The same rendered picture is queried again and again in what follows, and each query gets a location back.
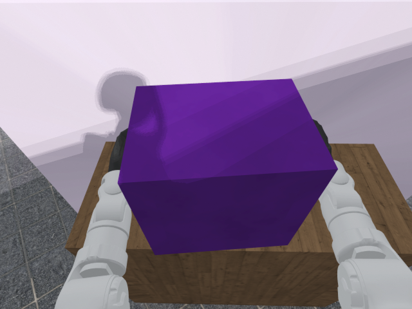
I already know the pedestal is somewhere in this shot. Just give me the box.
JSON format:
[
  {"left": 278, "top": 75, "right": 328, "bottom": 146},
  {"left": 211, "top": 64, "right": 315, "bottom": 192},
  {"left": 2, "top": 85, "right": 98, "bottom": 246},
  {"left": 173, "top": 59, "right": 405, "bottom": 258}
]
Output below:
[{"left": 65, "top": 142, "right": 412, "bottom": 307}]

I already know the left robot hand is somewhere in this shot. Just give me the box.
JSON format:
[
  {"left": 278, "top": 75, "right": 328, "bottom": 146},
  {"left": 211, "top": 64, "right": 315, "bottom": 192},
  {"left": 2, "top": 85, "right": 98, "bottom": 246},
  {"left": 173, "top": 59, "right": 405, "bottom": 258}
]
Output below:
[{"left": 108, "top": 128, "right": 128, "bottom": 172}]

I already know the right robot forearm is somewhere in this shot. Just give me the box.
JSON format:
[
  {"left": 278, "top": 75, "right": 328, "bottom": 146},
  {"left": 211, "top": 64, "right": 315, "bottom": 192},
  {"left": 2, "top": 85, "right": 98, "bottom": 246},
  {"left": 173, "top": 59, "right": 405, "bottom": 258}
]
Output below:
[{"left": 318, "top": 160, "right": 412, "bottom": 274}]

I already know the left robot forearm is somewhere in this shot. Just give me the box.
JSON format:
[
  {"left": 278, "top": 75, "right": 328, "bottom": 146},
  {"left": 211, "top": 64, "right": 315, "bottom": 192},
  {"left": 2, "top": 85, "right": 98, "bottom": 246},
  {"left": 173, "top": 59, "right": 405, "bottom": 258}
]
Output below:
[{"left": 54, "top": 170, "right": 132, "bottom": 309}]

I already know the right robot upper arm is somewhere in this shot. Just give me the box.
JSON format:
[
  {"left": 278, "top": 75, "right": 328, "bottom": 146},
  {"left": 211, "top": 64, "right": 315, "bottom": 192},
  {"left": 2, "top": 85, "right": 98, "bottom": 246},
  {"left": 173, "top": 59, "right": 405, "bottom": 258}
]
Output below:
[{"left": 337, "top": 259, "right": 412, "bottom": 309}]

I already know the carton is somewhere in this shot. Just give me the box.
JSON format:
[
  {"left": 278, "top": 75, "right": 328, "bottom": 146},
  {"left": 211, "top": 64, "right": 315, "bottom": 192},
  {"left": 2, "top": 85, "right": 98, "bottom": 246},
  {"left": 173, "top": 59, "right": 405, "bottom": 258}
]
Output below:
[{"left": 118, "top": 79, "right": 338, "bottom": 255}]

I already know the left robot upper arm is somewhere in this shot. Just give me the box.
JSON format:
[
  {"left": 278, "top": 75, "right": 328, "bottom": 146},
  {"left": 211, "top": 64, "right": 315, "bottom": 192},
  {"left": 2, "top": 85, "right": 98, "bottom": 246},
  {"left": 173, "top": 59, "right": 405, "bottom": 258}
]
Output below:
[{"left": 56, "top": 274, "right": 130, "bottom": 309}]

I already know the right robot hand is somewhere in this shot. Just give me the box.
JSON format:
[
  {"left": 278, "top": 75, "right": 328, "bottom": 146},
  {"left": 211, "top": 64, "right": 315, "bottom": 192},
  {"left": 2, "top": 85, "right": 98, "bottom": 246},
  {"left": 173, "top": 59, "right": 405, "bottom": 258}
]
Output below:
[{"left": 313, "top": 119, "right": 333, "bottom": 158}]

